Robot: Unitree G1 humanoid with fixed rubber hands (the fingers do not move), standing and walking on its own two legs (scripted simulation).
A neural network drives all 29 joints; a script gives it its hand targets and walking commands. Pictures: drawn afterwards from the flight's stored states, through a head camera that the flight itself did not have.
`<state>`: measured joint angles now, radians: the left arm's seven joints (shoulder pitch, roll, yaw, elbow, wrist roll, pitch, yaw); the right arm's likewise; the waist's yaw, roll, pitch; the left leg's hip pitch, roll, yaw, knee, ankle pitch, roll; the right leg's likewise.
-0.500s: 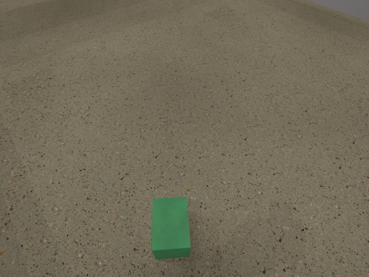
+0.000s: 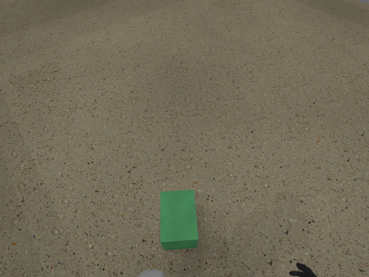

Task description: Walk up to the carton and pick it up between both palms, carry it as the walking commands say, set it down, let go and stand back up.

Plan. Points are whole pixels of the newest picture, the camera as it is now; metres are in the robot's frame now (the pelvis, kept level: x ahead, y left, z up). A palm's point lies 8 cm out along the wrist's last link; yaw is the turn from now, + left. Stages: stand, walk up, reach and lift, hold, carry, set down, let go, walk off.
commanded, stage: walk up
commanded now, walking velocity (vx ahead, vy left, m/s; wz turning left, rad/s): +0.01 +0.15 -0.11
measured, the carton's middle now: (178, 219) +0.42 +0.07 -0.68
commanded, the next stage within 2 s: stand in 1.76 s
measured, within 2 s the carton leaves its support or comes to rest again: neither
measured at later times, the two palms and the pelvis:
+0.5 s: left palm out of the picture +0.06 +0.30 -0.13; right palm out of the picture -0.01 -0.18 -0.15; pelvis -0.01 +0.06 +0.00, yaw -3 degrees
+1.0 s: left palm out of the picture -0.01 +0.35 -0.15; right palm out of the picture +0.02 -0.11 -0.14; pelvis +0.00 +0.12 +0.00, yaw -1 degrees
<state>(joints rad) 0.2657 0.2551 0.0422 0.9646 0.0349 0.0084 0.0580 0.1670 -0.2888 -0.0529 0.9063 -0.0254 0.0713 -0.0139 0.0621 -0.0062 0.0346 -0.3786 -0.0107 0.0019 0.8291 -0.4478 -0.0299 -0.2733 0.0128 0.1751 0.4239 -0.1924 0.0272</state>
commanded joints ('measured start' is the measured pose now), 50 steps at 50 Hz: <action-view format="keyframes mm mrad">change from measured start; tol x32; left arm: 1 -3 187 44 -44 7 0 -4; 50 75 -5 -20 156 -12 -12 -30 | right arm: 1 46 -29 0 -41 10 -7 10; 50 140 36 15 155 20 -69 -25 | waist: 1 -24 -209 -73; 6 -78 214 -78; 30 -64 -292 -7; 38 -79 219 -7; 50 -59 -8 59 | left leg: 1 58 12 -21 -139 27 -1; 6 366 365 -319 -653 242 47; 17 271 237 -106 -495 764 148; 24 -117 38 14 19 -83 -10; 28 -140 51 -38 268 19 -42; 38 250 310 -226 -586 479 77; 50 205 127 -36 -541 288 58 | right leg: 1 54 -224 186 -110 292 -138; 7 -195 7 -57 308 -333 -11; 26 200 -445 88 -88 466 -221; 38 -28 -45 -259 74 -224 -8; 50 127 -121 -145 -123 89 -44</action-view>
